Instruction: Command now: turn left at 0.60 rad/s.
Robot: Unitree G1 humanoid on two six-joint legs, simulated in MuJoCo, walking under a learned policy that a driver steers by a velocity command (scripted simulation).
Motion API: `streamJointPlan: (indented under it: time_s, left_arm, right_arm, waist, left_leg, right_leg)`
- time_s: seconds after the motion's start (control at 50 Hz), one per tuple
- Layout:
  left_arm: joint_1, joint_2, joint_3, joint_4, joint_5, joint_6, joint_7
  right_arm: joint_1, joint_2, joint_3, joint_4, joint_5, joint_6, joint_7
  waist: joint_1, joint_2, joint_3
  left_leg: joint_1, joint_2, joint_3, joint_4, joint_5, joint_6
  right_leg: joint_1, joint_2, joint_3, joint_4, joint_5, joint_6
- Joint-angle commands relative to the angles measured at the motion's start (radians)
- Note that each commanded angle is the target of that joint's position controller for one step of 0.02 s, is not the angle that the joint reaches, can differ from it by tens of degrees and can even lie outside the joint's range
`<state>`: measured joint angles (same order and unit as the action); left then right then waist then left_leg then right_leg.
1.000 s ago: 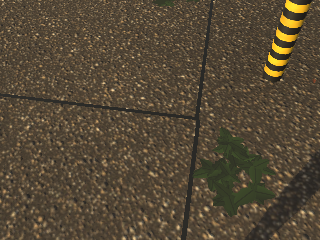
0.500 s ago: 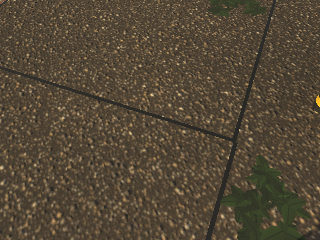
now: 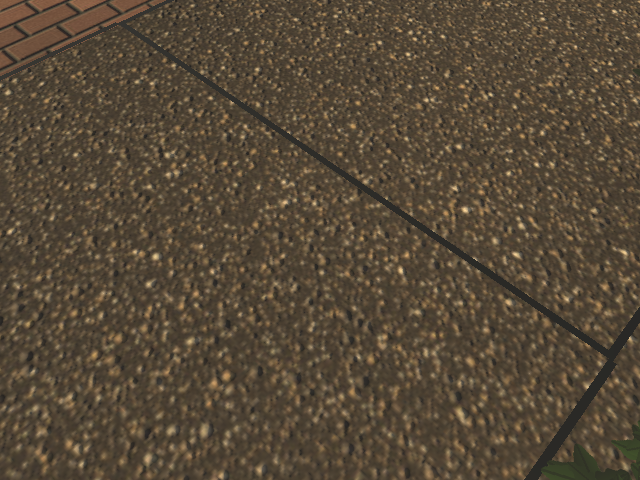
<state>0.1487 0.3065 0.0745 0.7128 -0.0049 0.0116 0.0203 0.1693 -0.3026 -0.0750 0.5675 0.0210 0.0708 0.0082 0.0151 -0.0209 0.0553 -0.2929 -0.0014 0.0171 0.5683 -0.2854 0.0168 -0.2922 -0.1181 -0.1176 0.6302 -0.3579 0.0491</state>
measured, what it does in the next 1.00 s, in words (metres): steps on the spot, turning left: right foot, then left foot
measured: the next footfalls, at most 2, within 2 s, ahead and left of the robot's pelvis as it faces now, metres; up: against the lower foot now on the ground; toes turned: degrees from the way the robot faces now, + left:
right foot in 0.46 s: +0.08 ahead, -0.11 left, +0.00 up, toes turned +18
left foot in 0.76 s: -0.02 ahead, +0.14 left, +0.00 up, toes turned +12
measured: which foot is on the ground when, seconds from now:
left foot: down 0.00-0.48, up 0.50-0.74, down 0.76-1.00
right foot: up 0.00-0.44, down 0.46-1.00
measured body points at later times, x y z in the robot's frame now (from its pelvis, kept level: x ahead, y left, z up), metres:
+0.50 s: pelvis +0.01 -0.01 +0.01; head +0.04 -0.01 +0.45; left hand +0.10 +0.30 -0.08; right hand +0.24 -0.23 -0.08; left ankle +0.00 +0.11 -0.73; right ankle +0.05 -0.12 -0.73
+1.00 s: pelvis +0.00 +0.02 +0.01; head +0.00 +0.02 +0.46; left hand +0.04 +0.30 -0.11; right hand +0.19 -0.20 -0.10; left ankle -0.06 +0.13 -0.73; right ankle +0.05 -0.12 -0.73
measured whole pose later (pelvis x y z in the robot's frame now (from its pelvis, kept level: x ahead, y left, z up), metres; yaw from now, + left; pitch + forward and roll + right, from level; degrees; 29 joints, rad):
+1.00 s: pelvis +0.00 +0.02 +0.01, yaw +16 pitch -2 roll +0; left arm 0.18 0.26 0.03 0.81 0.01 0.00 0.01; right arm 0.23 -0.23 -0.03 0.75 -0.01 0.01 -0.02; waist 0.01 -0.01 0.04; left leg -0.18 -0.02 -0.07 0.53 -0.32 0.00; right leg -0.21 -0.02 0.04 0.51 -0.27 0.04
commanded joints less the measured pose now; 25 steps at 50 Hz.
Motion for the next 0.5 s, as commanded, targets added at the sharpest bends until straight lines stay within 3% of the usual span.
streamJointPlan:
  time_s: [0.02, 0.04, 0.06, 0.08, 0.1, 0.14, 0.24, 0.3, 0.38, 0.44, 0.46, 0.48, 0.5]
  left_arm:
    - [-0.073, 0.078, 0.016, -0.109, 0.036, -0.021, 0.005]
    - [-0.101, 0.117, 0.028, -0.109, 0.013, -0.017, 0.012]
    - [-0.092, 0.124, 0.033, -0.099, 0.006, -0.014, 0.017]
    - [-0.076, 0.123, 0.037, -0.080, 0.013, -0.011, 0.024]
    - [-0.060, 0.127, 0.040, -0.076, 0.019, -0.008, 0.027]
    - [-0.032, 0.109, 0.036, -0.065, 0.013, -0.011, 0.019]
    - [-0.072, 0.078, 0.022, -0.074, 0.008, -0.014, 0.014]
    - [-0.086, 0.082, 0.021, -0.079, 0.003, -0.021, 0.006]
    - [-0.063, 0.087, 0.021, -0.075, -0.004, -0.032, -0.009]
    - [-0.012, 0.067, 0.016, -0.065, 0.000, -0.045, -0.024]
    - [-0.002, 0.079, 0.017, -0.065, 0.013, -0.048, -0.023]
    - [0.003, 0.135, 0.023, -0.081, 0.033, -0.048, -0.018]
    - [-0.038, 0.160, 0.023, -0.069, 0.051, -0.045, -0.019]
  right_arm:
    - [0.132, -0.268, -0.073, -0.073, -0.045, -0.038, -0.010]
    - [0.111, -0.228, -0.061, -0.064, -0.052, -0.058, -0.004]
    - [0.062, -0.199, -0.053, -0.053, -0.036, -0.067, -0.009]
    - [0.019, -0.172, -0.045, -0.056, -0.016, -0.065, -0.016]
    - [-0.011, -0.163, -0.037, -0.059, -0.005, -0.060, -0.022]
    - [-0.015, -0.156, -0.030, -0.060, -0.014, -0.053, -0.032]
    - [0.010, -0.178, -0.039, -0.047, -0.012, -0.046, -0.045]
    - [0.004, -0.189, -0.043, -0.046, -0.014, -0.041, -0.042]
    - [-0.013, -0.172, -0.034, -0.040, -0.017, -0.035, -0.032]
    - [-0.045, -0.146, -0.020, -0.033, -0.005, -0.030, -0.033]
    - [-0.021, -0.123, -0.013, -0.024, -0.006, -0.032, -0.034]
    - [0.025, -0.082, 0.001, -0.019, -0.028, -0.039, -0.034]
    - [0.046, -0.090, -0.005, -0.024, -0.020, -0.044, -0.036]
  waist:
    - [-0.084, 0.300, -0.199]
    - [-0.087, 0.203, -0.172]
    - [-0.055, 0.170, -0.134]
    - [-0.036, 0.134, -0.123]
    - [-0.020, 0.147, -0.119]
    - [-0.005, 0.154, -0.149]
    - [-0.030, 0.158, -0.141]
    - [-0.038, 0.172, -0.124]
    - [-0.045, 0.182, -0.143]
    - [-0.003, 0.167, -0.148]
    - [-0.001, 0.134, -0.147]
    - [-0.032, -0.018, -0.171]
    - [-0.083, -0.205, -0.114]
  left_leg:
    - [0.301, 0.406, -0.559, -0.194, 0.712, 0.346]
    - [0.267, 0.355, -0.481, -0.214, 0.609, 0.332]
    - [0.238, 0.290, -0.406, -0.214, 0.520, 0.272]
    - [0.228, 0.245, -0.369, -0.211, 0.461, 0.225]
    - [0.196, 0.221, -0.346, -0.210, 0.489, 0.212]
    - [0.178, 0.194, -0.327, -0.211, 0.515, 0.213]
    - [0.186, 0.173, -0.384, -0.206, 0.366, 0.213]
    - [0.137, 0.168, -0.447, -0.205, 0.279, 0.217]
    - [0.129, 0.170, -0.489, -0.166, 0.352, 0.212]
    - [0.107, 0.131, -0.489, -0.117, 0.374, 0.169]
    - [0.062, 0.098, -0.470, -0.100, 0.280, 0.122]
    - [-0.009, 0.020, -0.375, 0.027, 0.077, 0.059]
    - [-0.093, -0.099, -0.231, 0.095, -0.194, 0.001]
  right_leg:
    - [-0.391, 0.110, 0.122, 0.511, -0.352, 0.031]
    - [-0.397, 0.088, 0.173, 0.584, -0.291, 0.024]
    - [-0.400, 0.073, 0.186, 0.571, -0.198, 0.015]
    - [-0.397, 0.064, 0.193, 0.539, -0.129, 0.017]
    - [-0.368, 0.072, 0.190, 0.530, -0.076, 0.026]
    - [-0.313, 0.100, 0.181, 0.521, -0.011, 0.039]
    - [-0.272, 0.127, 0.199, 0.274, 0.024, 0.051]
    - [-0.208, 0.144, 0.212, 0.171, 0.002, 0.043]
    - [-0.106, 0.142, 0.197, 0.068, -0.013, 0.023]
    - [0.040, 0.139, 0.173, -0.184, 0.141, -0.012]
    - [0.127, 0.095, 0.205, -0.268, 0.275, -0.036]
    - [0.216, -0.066, 0.354, -0.296, 0.443, -0.092]
    - [0.151, -0.177, 0.500, -0.306, 0.546, -0.241]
